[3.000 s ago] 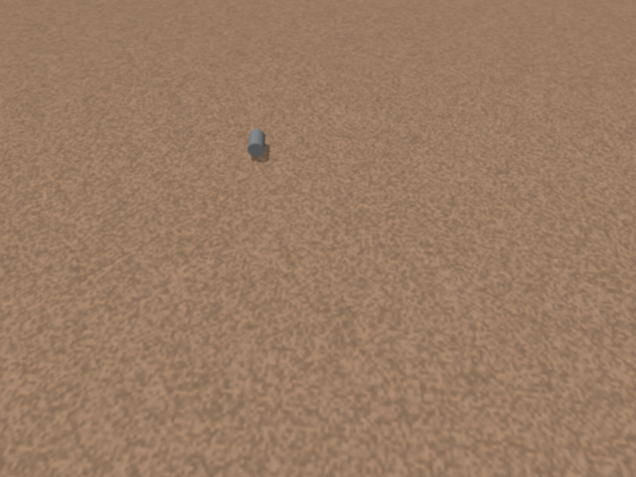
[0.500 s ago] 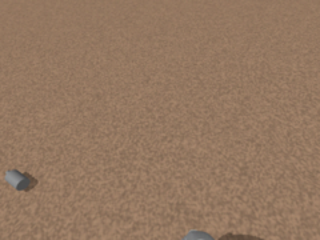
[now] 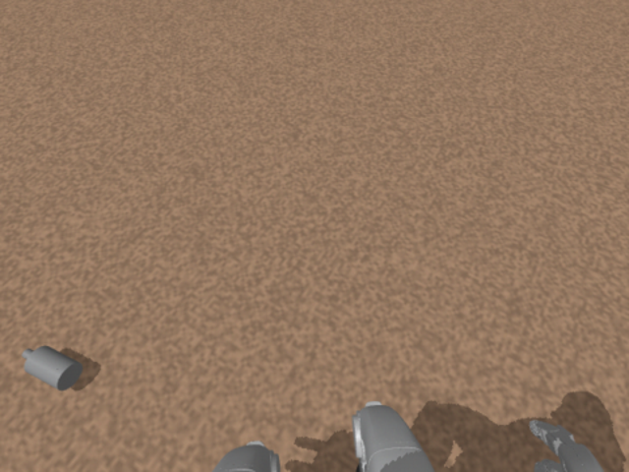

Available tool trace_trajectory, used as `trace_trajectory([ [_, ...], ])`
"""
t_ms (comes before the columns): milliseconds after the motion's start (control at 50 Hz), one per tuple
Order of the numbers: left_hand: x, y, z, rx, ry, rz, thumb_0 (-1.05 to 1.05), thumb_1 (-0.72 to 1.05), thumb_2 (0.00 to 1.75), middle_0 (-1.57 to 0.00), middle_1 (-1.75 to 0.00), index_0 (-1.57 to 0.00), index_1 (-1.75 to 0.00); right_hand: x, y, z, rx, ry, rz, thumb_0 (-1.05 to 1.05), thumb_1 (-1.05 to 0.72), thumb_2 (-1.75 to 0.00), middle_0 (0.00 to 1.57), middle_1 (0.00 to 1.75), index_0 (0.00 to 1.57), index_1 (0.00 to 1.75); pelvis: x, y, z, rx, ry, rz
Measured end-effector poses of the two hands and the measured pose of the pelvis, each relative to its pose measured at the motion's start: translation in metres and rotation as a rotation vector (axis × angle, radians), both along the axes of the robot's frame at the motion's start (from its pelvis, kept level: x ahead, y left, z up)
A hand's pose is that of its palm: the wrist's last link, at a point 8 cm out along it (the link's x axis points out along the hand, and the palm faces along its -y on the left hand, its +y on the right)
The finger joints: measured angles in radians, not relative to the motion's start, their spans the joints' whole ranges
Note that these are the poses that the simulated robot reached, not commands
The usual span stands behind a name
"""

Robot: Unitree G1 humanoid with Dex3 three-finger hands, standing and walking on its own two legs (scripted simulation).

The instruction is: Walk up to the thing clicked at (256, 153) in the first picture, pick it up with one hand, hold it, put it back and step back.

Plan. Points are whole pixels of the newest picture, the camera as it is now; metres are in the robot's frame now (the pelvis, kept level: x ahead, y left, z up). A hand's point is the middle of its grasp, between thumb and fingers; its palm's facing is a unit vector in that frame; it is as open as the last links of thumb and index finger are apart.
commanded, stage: walk up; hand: left
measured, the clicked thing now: (48, 364) +0.46 +0.75 -0.69
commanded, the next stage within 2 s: none
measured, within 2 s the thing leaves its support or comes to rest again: neither
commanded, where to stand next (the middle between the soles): +0.00 +0.69 m, yaw -27 degrees
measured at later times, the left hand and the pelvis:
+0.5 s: hand out of the picture +0.12 +0.58 -0.13, palm faces -0.15 -0.76 -0.63, open 7.4 cm; pelvis +0.00 +0.25 -0.03, yaw -8 degrees
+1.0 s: hand out of the picture +0.11 +0.75 -0.11, palm faces -0.25 -0.77 -0.58, open 7.4 cm; pelvis -0.04 +0.47 -0.01, yaw -14 degrees
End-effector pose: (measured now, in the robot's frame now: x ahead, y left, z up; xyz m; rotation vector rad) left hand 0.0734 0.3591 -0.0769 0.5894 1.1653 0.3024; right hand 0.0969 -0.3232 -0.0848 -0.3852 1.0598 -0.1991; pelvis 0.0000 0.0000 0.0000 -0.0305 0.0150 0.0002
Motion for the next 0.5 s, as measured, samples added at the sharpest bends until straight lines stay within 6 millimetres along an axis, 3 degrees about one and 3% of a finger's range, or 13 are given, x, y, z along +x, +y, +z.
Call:
trace_trajectory([
  [80, 0.026, 0.011, 0.007, -0.041, -0.006, -0.073, 0.0, 0.9, 0.9, -0.21, -0.3, -0.2, -0.3, -0.032, 0.032, -0.002, 0.016, 0.052, -0.068, 0.01, -0.9, -0.9, 0.2, 0.3, 0.2, 0.3, 0.006, 0.032, 0.008, 0.003, 0.0, -0.031],
  [140, 0.039, 0.024, 0.008, -0.043, -0.03, -0.122, 0.0, 0.9, 0.9, -0.21, -0.3, -0.2, -0.3, -0.046, 0.053, -0.014, 0.029, 0.073, -0.104, 0.01, -0.9, -0.9, 0.2, 0.3, 0.2, 0.3, 0.011, 0.055, 0.001, 0.007, 0.0, -0.057],
  [200, 0.039, 0.049, 0.005, -0.018, -0.063, -0.135, 0.0, 0.9, 0.9, -0.21, -0.3, -0.21, -0.3, -0.048, 0.076, -0.029, 0.038, 0.086, -0.113, 0.01, -0.9, -0.9, 0.2, 0.3, 0.2, 0.3, 0.009, 0.078, -0.01, -0.026, -0.022, -0.074],
  [280, 0.033, 0.087, 0.012, 0.002, -0.109, -0.103, 0.0, 0.9, 0.9, -0.21, -0.3, -0.21, -0.3, -0.04, 0.115, -0.033, 0.059, 0.099, -0.084, 0.01, -0.9, -0.9, 0.2, 0.3, 0.2, 0.3, 0.005, 0.114, -0.008, -0.031, -0.043, -0.068],
  [380, 0.034, 0.147, 0.017, 0.02, -0.099, -0.147, 0.0, 0.9, 0.9, -0.21, -0.3, -0.21, -0.3, -0.026, 0.159, -0.027, 0.065, 0.029, -0.067, 0.01, -0.9, -0.9, 0.2, 0.3, 0.2, 0.3, 0.002, 0.169, -0.01, -0.002, -0.035, -0.096],
  [460, 0.04, 0.214, 0.006, 0.038, -0.095, -0.176, 0.0, 0.9, 0.9, -0.21, -0.3, -0.21, -0.3, -0.024, 0.198, -0.026, 0.007, -0.011, -0.077, 0.01, -0.9, -0.9, 0.2, 0.3, 0.2, 0.3, -0.001, 0.226, -0.025, 0.0, -0.018, -0.124],
  [500, 0.044, 0.249, -0.003, 0.055, -0.087, -0.167, 0.0, 0.9, 0.9, -0.21, -0.3, -0.21, -0.3, -0.032, 0.222, -0.027, -0.022, -0.019, -0.088, 0.01, -0.9, -0.9, 0.2, 0.3, 0.2, 0.3, -0.004, 0.254, -0.032, 0.02, -0.033, -0.145],
])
